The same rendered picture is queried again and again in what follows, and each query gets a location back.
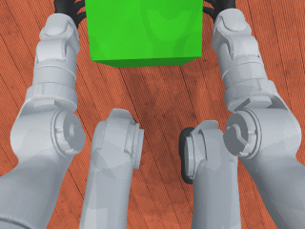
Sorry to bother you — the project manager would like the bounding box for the right robot foot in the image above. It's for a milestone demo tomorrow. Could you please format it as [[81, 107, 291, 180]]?
[[178, 127, 194, 185]]

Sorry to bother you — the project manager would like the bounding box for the carton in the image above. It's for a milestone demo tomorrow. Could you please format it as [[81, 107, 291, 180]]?
[[85, 0, 203, 68]]

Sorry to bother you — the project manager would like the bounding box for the robot right upper arm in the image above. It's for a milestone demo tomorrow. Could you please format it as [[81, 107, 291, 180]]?
[[223, 108, 305, 229]]

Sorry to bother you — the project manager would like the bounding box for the robot left thigh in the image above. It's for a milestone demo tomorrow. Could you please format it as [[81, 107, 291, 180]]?
[[78, 116, 144, 229]]

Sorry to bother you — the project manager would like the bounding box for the left robot forearm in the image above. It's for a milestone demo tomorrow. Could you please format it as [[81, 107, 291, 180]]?
[[10, 12, 81, 147]]

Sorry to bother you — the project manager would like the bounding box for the robot left upper arm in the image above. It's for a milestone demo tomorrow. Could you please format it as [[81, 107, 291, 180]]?
[[0, 109, 86, 229]]

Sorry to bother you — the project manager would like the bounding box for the robot left hand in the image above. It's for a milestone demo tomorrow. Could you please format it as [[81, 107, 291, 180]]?
[[53, 0, 87, 29]]

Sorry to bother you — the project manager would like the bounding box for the robot right hand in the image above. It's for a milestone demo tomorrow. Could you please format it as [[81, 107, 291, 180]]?
[[202, 0, 236, 23]]

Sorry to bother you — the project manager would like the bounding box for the right robot forearm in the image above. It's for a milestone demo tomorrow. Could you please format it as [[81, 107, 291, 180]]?
[[211, 8, 302, 138]]

